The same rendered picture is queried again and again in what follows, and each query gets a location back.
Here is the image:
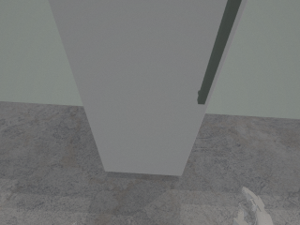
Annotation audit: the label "handle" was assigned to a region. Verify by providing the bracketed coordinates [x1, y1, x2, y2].
[197, 0, 242, 105]

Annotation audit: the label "right robot hand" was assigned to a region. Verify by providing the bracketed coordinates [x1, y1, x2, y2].
[232, 187, 274, 225]

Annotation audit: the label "fridge door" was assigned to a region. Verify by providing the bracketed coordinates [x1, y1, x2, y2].
[48, 0, 247, 176]

